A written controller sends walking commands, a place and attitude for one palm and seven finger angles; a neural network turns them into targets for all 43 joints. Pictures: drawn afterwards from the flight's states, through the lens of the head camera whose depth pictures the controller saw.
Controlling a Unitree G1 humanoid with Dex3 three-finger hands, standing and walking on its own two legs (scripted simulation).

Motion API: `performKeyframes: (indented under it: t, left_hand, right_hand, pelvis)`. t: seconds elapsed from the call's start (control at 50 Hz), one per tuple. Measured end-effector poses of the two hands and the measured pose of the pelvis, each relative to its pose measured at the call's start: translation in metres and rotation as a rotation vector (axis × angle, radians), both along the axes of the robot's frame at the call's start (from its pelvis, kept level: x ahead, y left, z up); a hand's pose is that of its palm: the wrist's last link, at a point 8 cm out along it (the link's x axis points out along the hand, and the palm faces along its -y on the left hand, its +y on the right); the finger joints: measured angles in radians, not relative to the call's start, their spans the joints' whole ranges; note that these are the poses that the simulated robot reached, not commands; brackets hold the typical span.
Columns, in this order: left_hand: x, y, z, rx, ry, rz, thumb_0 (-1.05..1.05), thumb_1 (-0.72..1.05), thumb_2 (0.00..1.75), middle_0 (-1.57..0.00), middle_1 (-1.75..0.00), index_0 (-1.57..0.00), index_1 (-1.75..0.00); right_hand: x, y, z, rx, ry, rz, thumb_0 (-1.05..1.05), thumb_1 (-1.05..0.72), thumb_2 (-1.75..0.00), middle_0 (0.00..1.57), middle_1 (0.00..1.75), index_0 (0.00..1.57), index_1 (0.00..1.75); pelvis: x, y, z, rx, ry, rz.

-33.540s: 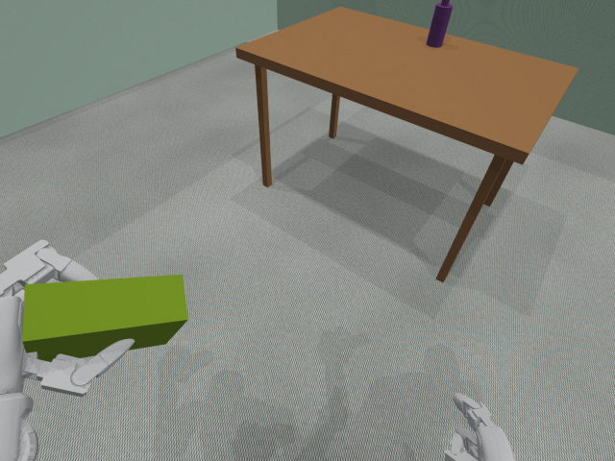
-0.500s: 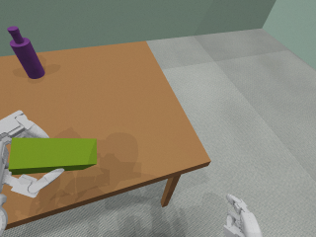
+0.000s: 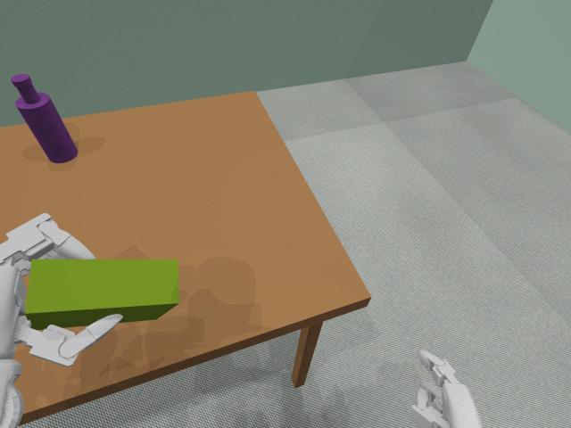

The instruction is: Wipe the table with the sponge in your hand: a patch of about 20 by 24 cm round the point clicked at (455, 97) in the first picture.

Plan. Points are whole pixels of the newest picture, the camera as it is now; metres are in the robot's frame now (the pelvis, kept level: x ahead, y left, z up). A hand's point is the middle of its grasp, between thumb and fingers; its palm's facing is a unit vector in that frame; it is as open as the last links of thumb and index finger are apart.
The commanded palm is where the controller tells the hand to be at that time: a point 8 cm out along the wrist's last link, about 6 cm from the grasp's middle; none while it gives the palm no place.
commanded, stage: shuffle to correct the standing spot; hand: left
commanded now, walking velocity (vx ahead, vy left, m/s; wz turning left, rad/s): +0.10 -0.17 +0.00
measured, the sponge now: (127, 293) +0.23 +0.20 +0.13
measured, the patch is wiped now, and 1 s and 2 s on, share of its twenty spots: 0.00 0.00 0.00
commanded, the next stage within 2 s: come to a stop and stand still in 0.62 s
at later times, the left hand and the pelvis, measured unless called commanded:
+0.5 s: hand (139, 259) +0.25 +0.19 +0.16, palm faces +0.29 -0.88 -0.38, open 9.2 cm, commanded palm +0.20 +0.23 +0.17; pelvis +0.03 -0.05 +0.00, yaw -1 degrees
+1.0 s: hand (149, 265) +0.25 +0.18 +0.15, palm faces +0.30 -0.87 -0.39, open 9.2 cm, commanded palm +0.20 +0.22 +0.17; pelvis +0.04 -0.06 +0.00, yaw -1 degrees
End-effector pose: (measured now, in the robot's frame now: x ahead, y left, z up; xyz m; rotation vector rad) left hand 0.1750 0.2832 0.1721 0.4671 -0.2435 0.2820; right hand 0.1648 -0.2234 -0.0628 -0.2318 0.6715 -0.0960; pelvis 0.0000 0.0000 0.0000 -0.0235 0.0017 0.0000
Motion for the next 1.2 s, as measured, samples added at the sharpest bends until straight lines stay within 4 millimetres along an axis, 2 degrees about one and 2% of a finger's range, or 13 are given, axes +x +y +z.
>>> performKeyframes:
  t: [0.26, 0.52, 0.68, 0.8, 0.92, 1.02, 1.06, 1.12, 1.16, 1.2]
  left_hand:
    - [0.019, -0.020, 0.001, -0.035, -0.010, 0.000, -0.01, -0.44, 1.07, -0.82, -1.41, -0.82, -1.41]
    - [0.045, -0.054, -0.001, -0.041, 0.030, -0.022, -0.01, -0.44, 1.07, -0.82, -1.41, -0.82, -1.41]
    - [0.051, -0.069, 0.000, -0.048, 0.033, -0.024, -0.01, -0.44, 1.07, -0.82, -1.41, -0.82, -1.41]
    - [0.051, -0.074, -0.004, -0.062, 0.044, -0.014, -0.01, -0.44, 1.07, -0.82, -1.41, -0.82, -1.41]
    - [0.046, -0.072, -0.005, -0.056, 0.068, 0.004, -0.01, -0.44, 1.07, -0.82, -1.41, -0.82, -1.41]
    - [0.038, -0.061, -0.005, -0.048, 0.082, 0.022, -0.01, -0.44, 1.07, -0.82, -1.41, -0.82, -1.41]
    - [0.043, -0.044, 0.009, 0.064, 0.041, 0.026, -0.01, -0.44, 1.07, -0.82, -1.40, -0.82, -1.40]
    - [0.049, -0.011, 0.021, 0.067, -0.056, 0.110, -0.01, -0.44, 1.07, -0.82, -1.40, -0.83, -1.40]
    - [0.047, -0.006, 0.021, 0.037, -0.082, 0.126, -0.01, -0.44, 1.07, -0.82, -1.41, -0.82, -1.41]
    - [0.040, -0.012, 0.015, 0.008, -0.075, 0.084, -0.01, -0.44, 1.07, -0.81, -1.41, -0.82, -1.41]
  right_hand:
    - [0.007, -0.017, 0.001, 0.010, 0.006, -0.026, 0.01, -0.90, -0.90, 0.21, 0.30, 0.21, 0.30]
    - [0.020, -0.056, -0.006, 0.012, 0.028, -0.086, 0.01, -0.90, -0.90, 0.21, 0.30, 0.21, 0.30]
    - [0.027, -0.077, -0.009, 0.012, 0.034, -0.112, 0.01, -0.90, -0.90, 0.21, 0.30, 0.21, 0.30]
    - [0.029, -0.083, -0.011, 0.013, 0.044, -0.114, 0.01, -0.90, -0.90, 0.21, 0.30, 0.20, 0.30]
    - [0.030, -0.080, -0.013, 0.016, 0.058, -0.101, 0.01, -0.90, -0.90, 0.20, 0.30, 0.20, 0.30]
    - [0.031, -0.071, -0.012, 0.018, 0.057, -0.086, 0.01, -0.90, -0.90, 0.21, 0.30, 0.20, 0.30]
    - [0.028, -0.065, -0.010, -0.004, 0.055, -0.049, 0.01, -0.90, -0.90, 0.20, 0.30, 0.20, 0.30]
    - [0.024, -0.056, -0.009, -0.001, 0.052, -0.010, 0.01, -0.90, -0.90, 0.20, 0.30, 0.20, 0.30]
    - [0.020, -0.051, -0.006, 0.012, 0.029, -0.011, 0.01, -0.90, -0.90, 0.21, 0.30, 0.20, 0.30]
    - [0.015, -0.045, -0.004, 0.020, 0.006, -0.025, 0.01, -0.90, -0.90, 0.21, 0.30, 0.21, 0.30]
  pelvis:
    - [0.011, -0.019, 0.000, 0.008, 0.005, -0.014]
    - [0.032, -0.047, -0.003, 0.007, 0.014, -0.021]
    - [0.039, -0.061, -0.006, 0.002, 0.006, -0.020]
    - [0.042, -0.066, -0.007, 0.000, 0.001, -0.016]
    - [0.041, -0.064, -0.004, 0.002, -0.005, -0.011]
    - [0.037, -0.057, -0.002, 0.001, -0.009, -0.008]
    - [0.030, -0.056, -0.001, 0.003, -0.009, -0.003]
    - [0.017, -0.050, -0.002, 0.010, -0.007, -0.019]
    - [0.011, -0.041, -0.002, 0.010, -0.009, -0.030]
    - [0.007, -0.031, -0.002, 0.010, -0.011, -0.040]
